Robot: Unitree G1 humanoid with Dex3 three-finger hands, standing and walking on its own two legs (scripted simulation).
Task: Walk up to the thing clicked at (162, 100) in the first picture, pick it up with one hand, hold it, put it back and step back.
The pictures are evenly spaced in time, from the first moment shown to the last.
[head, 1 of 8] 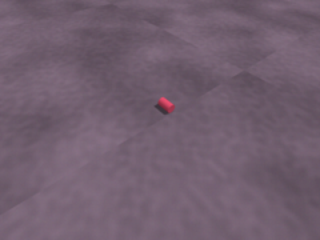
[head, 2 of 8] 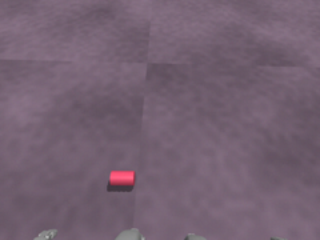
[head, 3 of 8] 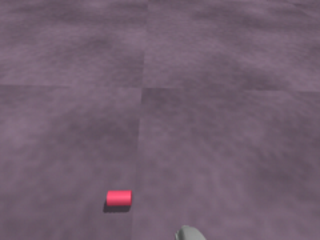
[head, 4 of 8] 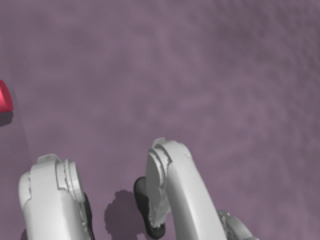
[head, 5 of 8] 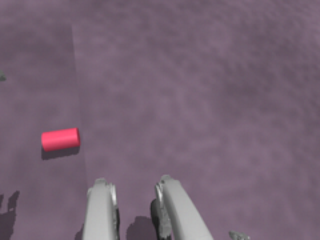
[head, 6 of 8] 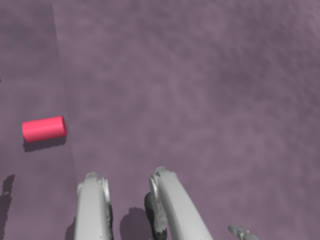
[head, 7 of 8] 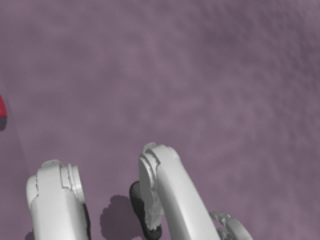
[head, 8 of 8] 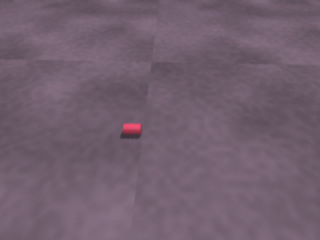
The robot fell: no
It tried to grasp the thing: yes
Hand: left
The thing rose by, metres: 0.00
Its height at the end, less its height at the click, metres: +0.00
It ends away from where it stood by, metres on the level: 0.01
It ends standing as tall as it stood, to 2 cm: yes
